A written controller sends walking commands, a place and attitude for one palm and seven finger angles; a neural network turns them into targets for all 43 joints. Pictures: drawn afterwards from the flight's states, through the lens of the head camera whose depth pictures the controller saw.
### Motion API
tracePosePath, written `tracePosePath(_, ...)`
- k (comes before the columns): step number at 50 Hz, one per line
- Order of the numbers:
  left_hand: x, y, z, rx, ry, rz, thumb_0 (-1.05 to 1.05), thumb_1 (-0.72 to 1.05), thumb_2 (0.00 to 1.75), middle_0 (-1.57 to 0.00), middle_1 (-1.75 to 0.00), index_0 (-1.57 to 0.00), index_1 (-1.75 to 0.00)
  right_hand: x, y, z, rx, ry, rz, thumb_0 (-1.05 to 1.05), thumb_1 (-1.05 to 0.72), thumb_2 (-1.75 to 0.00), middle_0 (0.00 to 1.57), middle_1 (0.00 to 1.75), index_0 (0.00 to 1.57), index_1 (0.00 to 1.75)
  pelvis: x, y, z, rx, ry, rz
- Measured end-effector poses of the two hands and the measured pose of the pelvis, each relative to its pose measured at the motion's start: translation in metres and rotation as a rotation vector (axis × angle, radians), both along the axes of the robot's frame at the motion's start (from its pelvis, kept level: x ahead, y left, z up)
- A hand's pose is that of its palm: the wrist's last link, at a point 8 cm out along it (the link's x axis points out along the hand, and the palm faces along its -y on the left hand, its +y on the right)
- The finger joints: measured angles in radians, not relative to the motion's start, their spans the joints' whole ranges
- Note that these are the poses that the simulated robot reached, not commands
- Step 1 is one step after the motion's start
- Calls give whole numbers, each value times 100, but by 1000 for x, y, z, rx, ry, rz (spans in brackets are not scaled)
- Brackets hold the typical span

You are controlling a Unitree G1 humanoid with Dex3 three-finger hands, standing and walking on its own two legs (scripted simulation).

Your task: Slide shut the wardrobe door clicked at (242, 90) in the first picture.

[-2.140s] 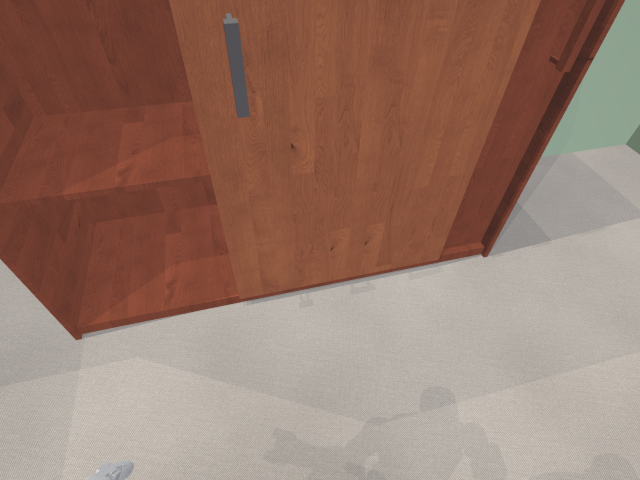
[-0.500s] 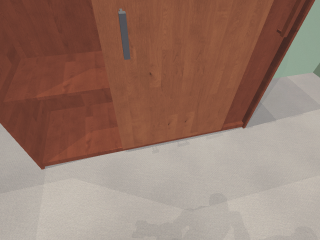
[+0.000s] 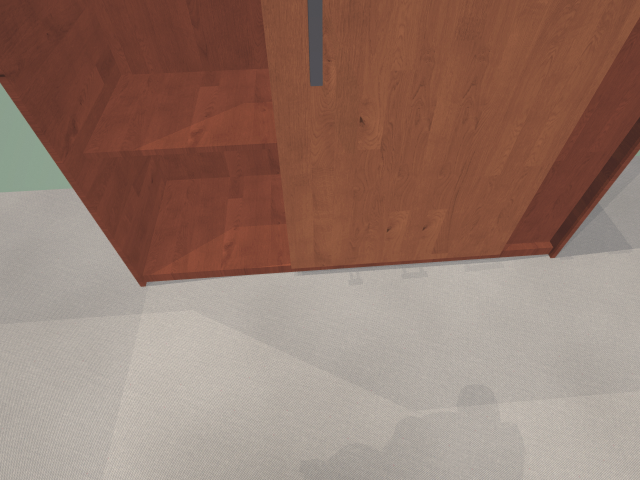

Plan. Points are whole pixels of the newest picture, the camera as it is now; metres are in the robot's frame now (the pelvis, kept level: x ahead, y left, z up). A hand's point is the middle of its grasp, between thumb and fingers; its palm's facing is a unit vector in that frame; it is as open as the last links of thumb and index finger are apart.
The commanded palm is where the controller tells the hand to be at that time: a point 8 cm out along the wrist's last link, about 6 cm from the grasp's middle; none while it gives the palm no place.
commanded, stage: turn to face it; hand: right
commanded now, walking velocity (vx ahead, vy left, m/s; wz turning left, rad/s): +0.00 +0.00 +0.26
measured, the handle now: (314, 33) +0.87 +0.08 +0.14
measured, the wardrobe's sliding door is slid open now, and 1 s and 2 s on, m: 0.55 0.55 0.55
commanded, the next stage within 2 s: take the last steps up to it in 0.04 s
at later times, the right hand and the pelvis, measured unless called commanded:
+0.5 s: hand out of the picture +0.05 -0.17 -0.17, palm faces -0.10 +0.98 -0.15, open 7.4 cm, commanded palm none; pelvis +0.05 +0.00 +0.01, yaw +9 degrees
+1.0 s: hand (410, 367) +0.33 -0.12 -0.16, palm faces -0.25 +0.96 -0.14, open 7.4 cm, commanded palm none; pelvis +0.21 +0.03 +0.01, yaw +13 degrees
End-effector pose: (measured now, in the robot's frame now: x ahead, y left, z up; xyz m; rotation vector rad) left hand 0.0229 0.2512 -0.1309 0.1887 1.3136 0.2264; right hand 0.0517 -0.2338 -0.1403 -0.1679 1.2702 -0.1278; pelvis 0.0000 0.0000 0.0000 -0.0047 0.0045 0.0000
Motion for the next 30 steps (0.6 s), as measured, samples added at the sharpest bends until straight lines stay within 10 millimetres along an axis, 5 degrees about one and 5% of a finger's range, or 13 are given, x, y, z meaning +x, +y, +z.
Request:
tracePosePath(8,-33,-15,5,-15,22,80,0,90,90,-20,-30,-20,-30,21,-9,9,-16,-7,60,1,-91,-90,20,30,20,30,-1,-4,8,13,1,83)
tracePosePath(16,-48,-7,-14,-63,52,137,0,90,90,-20,-30,-20,-30,30,10,7,-26,-33,105,1,-91,-90,19,30,20,30,8,10,-2,35,-2,127)
tracePosePath(25,17,-5,11,-17,-60,141,0,90,90,-20,-30,-19,-30,1,14,-4,44,126,86,1,-91,-90,20,30,20,30,49,1,6,41,1,158)
tracePosePath(30,53,-19,11,30,-127,144,0,90,90,-20,-30,-19,-30,11,2,-26,82,221,89,1,-91,-90,20,30,20,30,81,-13,-6,43,-10,186)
